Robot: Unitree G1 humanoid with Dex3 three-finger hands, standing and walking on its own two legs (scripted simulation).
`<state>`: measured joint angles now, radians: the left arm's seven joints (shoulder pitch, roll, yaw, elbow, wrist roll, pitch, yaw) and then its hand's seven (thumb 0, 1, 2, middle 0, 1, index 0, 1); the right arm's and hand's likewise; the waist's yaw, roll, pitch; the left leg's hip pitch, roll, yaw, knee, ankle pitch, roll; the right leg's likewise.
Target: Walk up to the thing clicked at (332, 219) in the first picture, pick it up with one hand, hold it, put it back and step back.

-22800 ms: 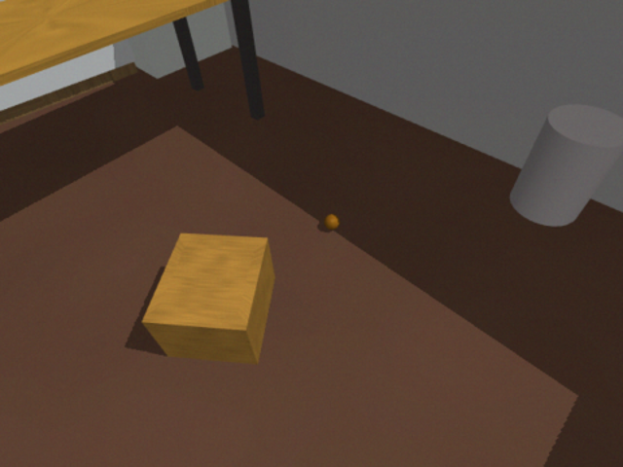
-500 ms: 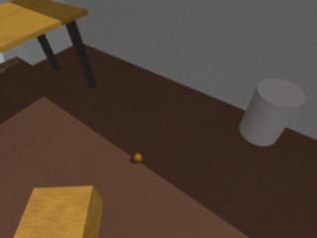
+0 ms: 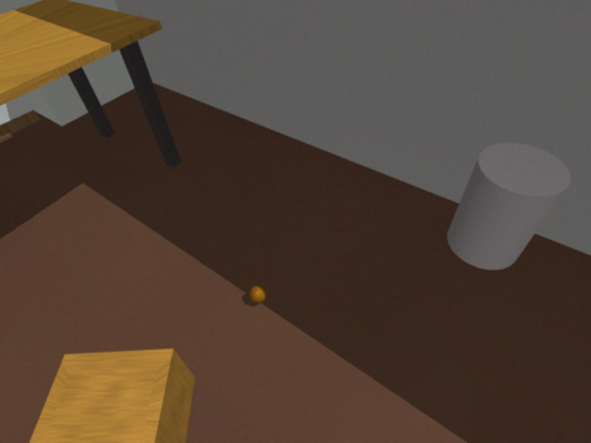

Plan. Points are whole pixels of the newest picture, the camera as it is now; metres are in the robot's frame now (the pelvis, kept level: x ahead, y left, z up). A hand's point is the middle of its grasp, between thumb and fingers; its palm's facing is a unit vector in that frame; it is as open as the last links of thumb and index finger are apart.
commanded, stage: stand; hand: left
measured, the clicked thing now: (257, 294) +0.77 +0.23 -0.75
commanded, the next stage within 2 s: walk up in 0.42 s
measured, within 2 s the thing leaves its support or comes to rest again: neither
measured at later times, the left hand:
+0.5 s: hand out of the picture +0.08 +0.26 -0.15, palm faces +0.00 -0.94 -0.33, open 7.3 cm
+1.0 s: hand (109, 435) +0.18 +0.34 -0.17, palm faces -0.07 -0.95 -0.32, open 7.3 cm
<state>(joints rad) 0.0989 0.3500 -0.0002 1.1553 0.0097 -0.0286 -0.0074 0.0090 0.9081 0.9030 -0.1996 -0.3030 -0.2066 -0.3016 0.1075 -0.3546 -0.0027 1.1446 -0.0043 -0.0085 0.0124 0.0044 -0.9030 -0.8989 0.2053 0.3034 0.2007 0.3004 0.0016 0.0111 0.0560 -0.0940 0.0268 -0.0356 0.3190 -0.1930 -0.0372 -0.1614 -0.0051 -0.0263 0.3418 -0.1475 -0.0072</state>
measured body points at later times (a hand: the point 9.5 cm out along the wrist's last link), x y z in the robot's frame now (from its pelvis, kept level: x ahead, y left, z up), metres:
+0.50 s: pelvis +0.01 +0.00 +0.00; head +0.02 +0.00 +0.45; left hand +0.08 +0.31 -0.13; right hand +0.06 -0.31 -0.13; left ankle -0.02 +0.14 -0.74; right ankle +0.02 -0.11 -0.74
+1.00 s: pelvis +0.13 +0.06 +0.00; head +0.14 +0.10 +0.44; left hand +0.18 +0.39 -0.14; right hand +0.13 -0.26 -0.10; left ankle +0.11 +0.16 -0.75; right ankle +0.22 -0.11 -0.69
